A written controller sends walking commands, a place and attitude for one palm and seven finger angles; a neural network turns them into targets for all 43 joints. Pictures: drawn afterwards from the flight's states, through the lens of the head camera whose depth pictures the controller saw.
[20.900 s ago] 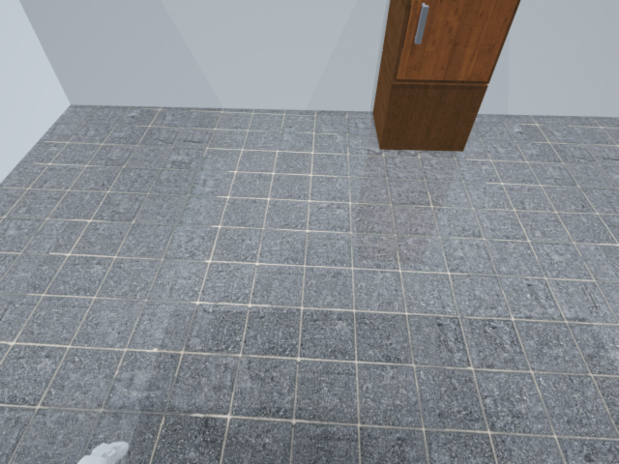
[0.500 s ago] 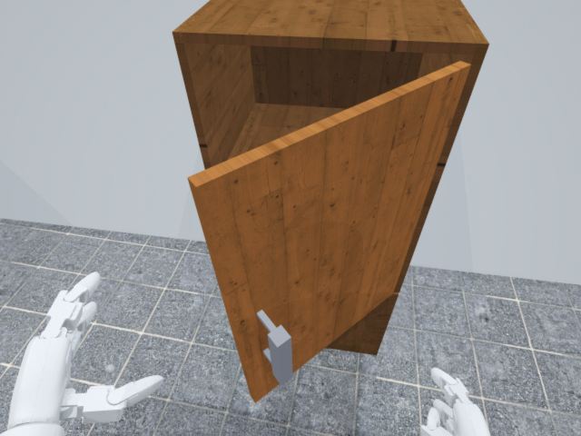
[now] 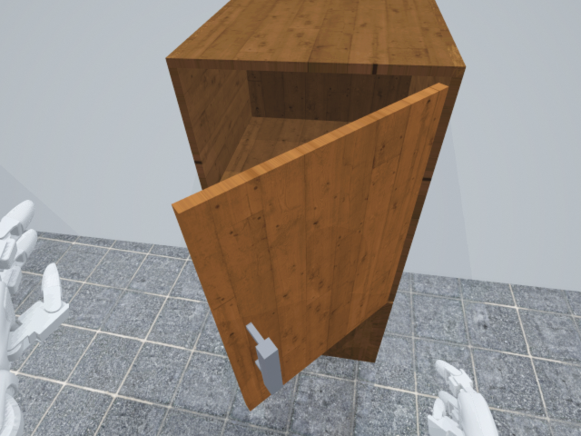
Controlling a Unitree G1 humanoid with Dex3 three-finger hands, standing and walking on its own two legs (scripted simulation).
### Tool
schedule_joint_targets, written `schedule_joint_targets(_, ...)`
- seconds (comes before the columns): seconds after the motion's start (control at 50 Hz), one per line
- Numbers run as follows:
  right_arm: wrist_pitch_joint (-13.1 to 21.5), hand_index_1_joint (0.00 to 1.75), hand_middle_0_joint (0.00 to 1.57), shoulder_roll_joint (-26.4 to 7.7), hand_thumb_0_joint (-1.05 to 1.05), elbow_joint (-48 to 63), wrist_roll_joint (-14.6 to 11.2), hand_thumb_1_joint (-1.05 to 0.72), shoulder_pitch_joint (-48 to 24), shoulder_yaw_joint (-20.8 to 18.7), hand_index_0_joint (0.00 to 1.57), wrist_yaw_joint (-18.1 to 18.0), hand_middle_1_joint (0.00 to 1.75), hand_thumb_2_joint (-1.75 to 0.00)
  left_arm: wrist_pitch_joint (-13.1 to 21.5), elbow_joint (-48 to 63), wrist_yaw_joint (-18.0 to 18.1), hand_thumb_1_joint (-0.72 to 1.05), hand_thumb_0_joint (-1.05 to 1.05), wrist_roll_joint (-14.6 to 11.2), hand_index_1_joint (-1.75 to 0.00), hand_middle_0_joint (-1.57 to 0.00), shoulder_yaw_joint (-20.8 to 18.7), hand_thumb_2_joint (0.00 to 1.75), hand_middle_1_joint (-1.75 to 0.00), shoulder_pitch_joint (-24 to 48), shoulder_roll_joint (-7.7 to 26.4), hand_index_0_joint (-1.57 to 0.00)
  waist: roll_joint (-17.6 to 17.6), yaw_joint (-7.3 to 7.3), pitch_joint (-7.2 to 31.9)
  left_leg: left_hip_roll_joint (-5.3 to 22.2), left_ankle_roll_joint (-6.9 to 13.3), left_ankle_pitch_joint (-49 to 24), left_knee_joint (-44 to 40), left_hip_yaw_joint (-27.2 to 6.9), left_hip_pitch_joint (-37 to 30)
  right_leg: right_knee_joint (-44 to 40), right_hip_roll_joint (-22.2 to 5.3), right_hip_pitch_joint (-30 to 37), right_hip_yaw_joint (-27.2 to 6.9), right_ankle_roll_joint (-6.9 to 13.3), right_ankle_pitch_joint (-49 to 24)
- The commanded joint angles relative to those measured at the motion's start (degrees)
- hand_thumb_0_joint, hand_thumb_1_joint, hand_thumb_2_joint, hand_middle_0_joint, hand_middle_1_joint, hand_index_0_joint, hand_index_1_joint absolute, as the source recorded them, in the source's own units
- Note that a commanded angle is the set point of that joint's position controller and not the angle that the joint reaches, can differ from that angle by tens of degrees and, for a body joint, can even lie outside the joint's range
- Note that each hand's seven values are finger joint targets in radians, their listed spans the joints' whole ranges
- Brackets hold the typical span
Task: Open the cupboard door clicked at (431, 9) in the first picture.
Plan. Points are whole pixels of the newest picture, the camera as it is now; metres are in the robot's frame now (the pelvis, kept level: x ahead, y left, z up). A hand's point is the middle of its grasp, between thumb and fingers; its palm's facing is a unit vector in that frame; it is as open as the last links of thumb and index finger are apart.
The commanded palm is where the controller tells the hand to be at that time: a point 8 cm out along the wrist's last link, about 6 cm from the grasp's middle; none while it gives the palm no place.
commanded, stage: draw the hand back to the body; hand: left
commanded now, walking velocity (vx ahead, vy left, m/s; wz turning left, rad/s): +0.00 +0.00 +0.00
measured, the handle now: (263, 358) +0.27 +0.09 -0.09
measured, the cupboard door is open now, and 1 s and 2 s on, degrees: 47 47 47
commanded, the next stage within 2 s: step back with the hand held close in 0.24 s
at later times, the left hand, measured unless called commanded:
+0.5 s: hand (60, 313) +0.18 +0.27 +0.16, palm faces +0.45 -0.77 -0.45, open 7.4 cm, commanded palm +0.12 +0.29 +0.18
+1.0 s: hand out of the picture +0.11 +0.29 +0.15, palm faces +0.42 -0.76 -0.49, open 7.4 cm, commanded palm +0.04 +0.32 +0.18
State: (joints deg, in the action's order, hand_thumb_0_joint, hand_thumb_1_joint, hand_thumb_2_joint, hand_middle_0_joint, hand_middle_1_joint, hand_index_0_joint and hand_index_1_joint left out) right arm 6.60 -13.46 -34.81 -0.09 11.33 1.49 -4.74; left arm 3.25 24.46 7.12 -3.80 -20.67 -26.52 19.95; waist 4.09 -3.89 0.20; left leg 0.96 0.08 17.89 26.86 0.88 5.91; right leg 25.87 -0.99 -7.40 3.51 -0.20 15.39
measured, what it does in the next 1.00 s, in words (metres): shifts its weight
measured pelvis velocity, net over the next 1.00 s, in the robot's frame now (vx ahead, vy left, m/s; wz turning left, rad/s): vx -0.09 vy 0.02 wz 0.01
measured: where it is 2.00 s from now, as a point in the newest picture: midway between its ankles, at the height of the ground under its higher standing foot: outside the picture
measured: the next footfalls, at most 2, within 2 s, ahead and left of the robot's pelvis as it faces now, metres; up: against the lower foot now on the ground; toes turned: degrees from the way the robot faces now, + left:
right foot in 1.38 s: -0.20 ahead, -0.09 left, +0.00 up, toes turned +3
left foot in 1.98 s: -0.24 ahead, +0.13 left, +0.00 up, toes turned +5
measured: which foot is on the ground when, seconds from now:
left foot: down 0.00-1.00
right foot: down 0.00-1.00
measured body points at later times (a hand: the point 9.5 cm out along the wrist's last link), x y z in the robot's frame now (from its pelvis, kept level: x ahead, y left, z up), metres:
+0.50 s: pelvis -0.02 -0.01 +0.00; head -0.02 -0.02 +0.45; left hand +0.15 +0.30 +0.19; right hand +0.17 -0.23 -0.08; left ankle -0.03 +0.12 -0.74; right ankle -0.01 -0.12 -0.74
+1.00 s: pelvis -0.09 +0.02 -0.01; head -0.08 +0.03 +0.44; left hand +0.08 +0.33 +0.18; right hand +0.09 -0.21 -0.08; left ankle -0.03 +0.12 -0.74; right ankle -0.01 -0.12 -0.74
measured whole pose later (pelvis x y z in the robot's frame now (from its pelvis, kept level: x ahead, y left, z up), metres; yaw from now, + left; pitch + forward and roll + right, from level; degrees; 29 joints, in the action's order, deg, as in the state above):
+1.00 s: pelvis -0.09 +0.02 -0.01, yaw +1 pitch -2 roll -1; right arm 1.6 -12.2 -30.7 -0.1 10.4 0.5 -4.9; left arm 9.8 28.4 7.7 -0.4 -24.2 -30.0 23.6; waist -0.7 -0.6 -3.7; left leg -0.9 2.8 12.3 32.6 1.4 18.9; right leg 29.4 -1.6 -19.0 0.6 -1.8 8.5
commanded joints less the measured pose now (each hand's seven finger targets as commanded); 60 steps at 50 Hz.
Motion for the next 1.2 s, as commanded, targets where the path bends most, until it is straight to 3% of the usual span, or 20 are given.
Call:
schedule_joint_targets(0.0, 2.62, 0.3, 0.2, -5.42, 0.0, 8.85, -0.11, -0.9, -7.09, -2.18, 0.2, -0.29, 0.3, -0.9, 2.82, 9.87, 0.22, 0.9, 0.0, 0.27, -0.3, -0.2, -4.6, 0.9, -0.3, 3.39, 9.05, -0.2, -1.97, 0.05, 2.94, 0.06, 1.18, -17.83, -4.87, 0.41, 0.78, -4.13, 0.42, 3.08, -0.56, 0.63, -14.86)
schedule_joint_targets(0.12, 3.85, 0.3, 0.2, -4.72, 0.0, 8.19, 0.4, -0.9, -7.92, -1.95, 0.2, -0.89, 0.3, -0.9, 3.92, 13.47, 0.95, 0.9, 0.0, 0.82, -0.3, -0.2, -6.68, 0.9, -0.3, 4.15, 11.81, -0.2, 1.59, -0.43, 5.06, -0.78, 1.28, -17.52, -4.94, 0.98, -0.74, -5.33, 0.21, 4.62, -1.2, 0.78, -15.74)
schedule_joint_targets(0.26, 3.92, 0.3, 0.2, -4.8, 0.0, 6.99, 0.31, -0.9, -8.0, -2.37, 0.2, -0.85, 0.3, -0.9, 3.74, 8.58, 0.4, 0.9, 0.0, 0.56, -0.3, -0.2, -5.38, 0.9, -0.3, 3.8, 9.61, -0.2, -2.91, 0.01, 0.82, -0.57, 1.48, -15.7, -5.87, 1.31, -0.68, -7.37, 0.63, 2.8, -1.2, 0.29, -13.64)
schedule_joint_targets(0.32, 3.66, 0.3, 0.2, -4.91, 0.0, 6.93, 0.24, -0.9, -8.4, -2.51, 0.2, -0.74, 0.3, -0.9, 3.93, 7.94, 0.09, 0.9, 0.0, 0.51, -0.3, -0.2, -4.88, 0.9, -0.3, 4.2, 9.21, -0.2, -2.65, -0.06, 0.15, -0.49, 1.44, -14.21, -6.65, 1.13, -0.79, -7.93, 0.69, 2.42, -1.21, 0.28, -11.3)
schedule_joint_targets(0.34, 3.8, 0.3, 0.2, -5.09, 0.0, 6.59, 0.24, -0.9, -8.78, -2.44, 0.2, -0.86, 0.3, -0.9, 4.34, 9.34, 0.28, 0.9, 0.0, 0.66, -0.3, -0.2, -5.64, 0.9, -0.3, 9.75, 10.91, -0.2, -1.34, 0.24, 1.01, -0.74, 1.52, -13.36, -6.69, 1.21, -1.22, -8.39, 0.59, 2.32, -1.65, 0.28, -10.4)
schedule_joint_targets(0.36, 2.35, 0.3, 0.2, -6.13, 0.0, 8.77, -0.45, -0.9, -7.3, -2.28, 0.2, -0.76, 0.3, -0.9, 6.32, 9.97, 0.73, 0.9, 0.0, 1.24, -0.3, -0.2, -11.62, 0.9, -0.3, 13.0, 16.58, -0.2, -4.96, 2.7, -3.56, 0.13, 2.13, -9.74, -4.25, -0.13, 3.58, -11.72, -2.07, -3.47, -6.02, 0.09, -11.5)
schedule_joint_targets(0.42, 0.17, 0.3, 0.2, -5.91, 0.0, 8.21, 0.34, -0.9, -8.23, -2.69, 0.2, -0.54, 0.3, -0.9, 6.71, 6.15, 0.0, 0.9, 0.0, 1.62, -0.3, -0.2, -7.43, 0.9, -0.3, 4.11, 11.81, -0.2, -5.75, 2.95, -1.3, -0.17, 1.8, -11.13, -2.68, -0.09, 2.86, -11.73, -3.87, -4.14, -5.57, 0.58, -13.78)
schedule_joint_targets(0.46, -0.79, 0.3, 0.2, -6.32, 0.0, 8.98, 0.42, -0.9, -7.69, -3.03, 0.2, -0.36, 0.3, -0.9, 7.21, 8.47, -0.02, 0.9, 0.0, 1.49, -0.3, -0.2, -6.77, 0.9, -0.3, 0.25, 10.83, -0.2, -2.53, 3.13, 3.23, 0.37, 1.54, -15.28, -3.5, -0.17, 2.5, -8.89, -3.62, -1.26, -4.0, 0.56, -17.5)
schedule_joint_targets(0.48, -1.19, 0.3, 0.2, -6.61, 0.0, 9.28, 0.52, -0.9, -7.99, -3.18, 0.2, -0.5, 0.3, -0.9, 7.47, 10.51, 0.13, 0.9, 0.0, 1.46, -0.3, -0.2, -7.21, 0.9, -0.3, -1.06, 11.29, -0.2, 0.82, 2.93, 5.51, 0.71, 1.39, -18.91, -4.14, -0.45, 2.61, -6.84, -3.48, 1.08, -2.97, 0.62, -20.52)
schedule_joint_targets(0.5, -1.62, 0.3, 0.2, -6.56, 0.0, 9.79, 0.46, -0.9, -7.83, -3.35, 0.2, -0.46, 0.3, -0.9, 7.53, 11.54, 0.38, 0.9, 0.0, 1.37, -0.3, -0.2, -7.98, 0.9, -0.3, -2.92, 11.83, -0.2, 1.07, 2.96, 8.0, 1.07, 1.26, -22.23, -4.05, -0.56, 2.32, -5.23, -3.04, 2.31, -2.8, 0.49, -22.94)
schedule_joint_targets(0.58, -3.24, 0.3, 0.2, -6.25, 0.0, 11.09, 0.2, -0.9, -8.18, -4.07, 0.2, -0.74, 0.3, -0.9, 7.64, 15.63, 1.2, 0.9, 0.0, 0.97, -0.3, -0.2, -11.37, 0.9, -0.3, -5.62, 15.11, -0.2, -1.37, 2.71, 12.19, 1.56, 0.89, -26.31, -3.3, -0.97, 3.91, -2.12, -2.62, 4.82, -2.38, 0.26, -28.27)
schedule_joint_targets(0.72, -3.98, 0.3, 0.2, -6.17, 0.0, 11.54, -0.25, -0.9, -8.23, -4.43, 0.2, -1.27, 0.3, -0.9, 7.89, 13.18, 1.86, 0.9, 0.0, 0.85, -0.3, -0.2, -11.34, 0.9, -0.3, -5.83, 14.3, -0.2, -2.25, 3.07, 7.53, 2.57, 1.26, -20.11, -4.96, -1.89, 9.58, -1.02, -1.59, 1.75, -3.05, -0.43, -22.91)
schedule_joint_targets(0.78, -3.51, 0.3, 0.2, -7.01, 0.0, 11.71, -0.25, -0.9, -8.4, -4.48, 0.2, -1.21, 0.3, -0.9, 8.38, 13.89, 1.8, 0.9, 0.0, 1.36, -0.3, -0.2, -10.19, 0.9, -0.3, -4.41, 13.45, -0.2, 0.67, 3.01, 5.6, 3.14, 2.35, -11.22, -7.18, -2.99, 15.11, -0.42, -0.8, 2.93, -3.29, -0.66, -16.55)
schedule_joint_targets(0.86, -2.66, 0.3, 0.2, -7.68, 0.0, 12.58, -0.36, -0.9, -7.85, -4.21, 0.2, -0.94, 0.3, -0.9, 9.31, 15.19, 2.01, 0.9, 0.0, 2.55, -0.3, -0.2, -10.09, 0.9, -0.3, -2.98, 13.11, -0.2, 1.66, 3.02, 3.07, 4.79, 4.5, 8.56, -11.67, -5.44, 27.96, 4.01, 0.68, 8.48, -3.78, -1.04, -9.62)
schedule_joint_targets(0.88, -2.33, 0.3, 0.2, -7.99, 0.0, 12.78, -0.25, -0.9, -8.31, -4.3, 0.2, -1.01, 0.3, -0.9, 9.8, 16.3, 2.05, 0.9, 0.0, 3.09, -0.3, -0.2, -10.77, 0.9, -0.3, -2.22, 13.74, -0.2, 4.23, 2.83, 2.92, 5.41, 5.3, 12.87, -12.97, -6.51, 31.72, 5.87, 1.22, 11.02, -3.79, -1.16, -9.45)
schedule_joint_targets(0.96, -1.17, 0.3, 0.2, -7.91, 0.0, 13.04, 0.09, -0.9, -7.1, -4.4, 0.2, -0.83, 0.3, -0.9, 10.8, 16.52, 2.24, 0.9, 0.0, 4.19, -0.3, -0.2, -11.8, 0.9, -0.3, -0.75, 13.57, -0.2, 2.38, 3.04, 1.37, 6.13, 6.44, 21.65, -11.7, -7.23, 39.14, 8.4, 1.49, 12.16, -5.48, -1.37, -5.01)
schedule_joint_targets(1.06, 0.08, 0.3, 0.2, -6.94, 0.0, 11.79, 0.43, -0.9, -4.85, -4.49, 0.2, -0.18, 0.3, -0.9, 11.98, 17.74, 2.41, 0.9, 0.0, 3.47, -0.3, -0.2, -11.69, 0.9, -0.3, -0.89, 14.04, -0.2, -4.61, 4.13, 1.4, 0.47, 3.61, 16.27, 1.65, -3.76, 26.65, -4.12, -3.64, -4.86, -13.69, 1.78, 6.11)
schedule_joint_targets(1.1, 0.22, 0.3, 0.2, -6.29, 0.0, 10.42, 0.4, -0.9, -3.92, -4.19, 0.2, -0.01, 0.3, -0.9, 11.9, 18.31, 2.8, 0.9, 0.0, 2.5, -0.3, -0.2, -10.2, 0.9, -0.3, -0.07, 13.43, -0.2, -6.95, 4.73, 2.07, -1.11, 1.58, 10.45, 5.59, -2.31, 16.73, -8.24, -5.91, -14.28, -13.02, 2.91, 9.85)
schedule_joint_targets(1.14, 0.39, 0.3, 0.2, -6.71, 0.0, 9.67, 0.4, -0.9, -4.13, -4.07, 0.2, -0.33, 0.3, -0.9, 12.18, 18.83, 3.34, 0.9, 0.0, 2.3, -0.3, -0.2, -9.98, 0.9, -0.3, 0.93, 13.89, -0.2, -3.84, 5.06, 2.03, -0.12, 1.56, 10.61, 2.71, -3.62, 14.44, -7.39, -4.19, -17.18, -9.52, 1.64, 11.91)
schedule_joint_targets(1.18, 0.92, 0.3, 0.2, -7.69, 0.0, 9.9, 0.49, -0.9, -5.66, -4.19, 0.2, -0.97, 0.3, -0.9, 12.63, 19.33, 3.57, 0.9, 0.0, 2.81, -0.3, -0.2, -11.23, 0.9, -0.3, 0.93, 14.49, -0.2, 5.47, 4.72, 1.18, 4.88, 3.93, 18.03, -8.93, -9.77, 25.94, 2.16, 0.81, -7.1, -5.57, -0.6, 7.59)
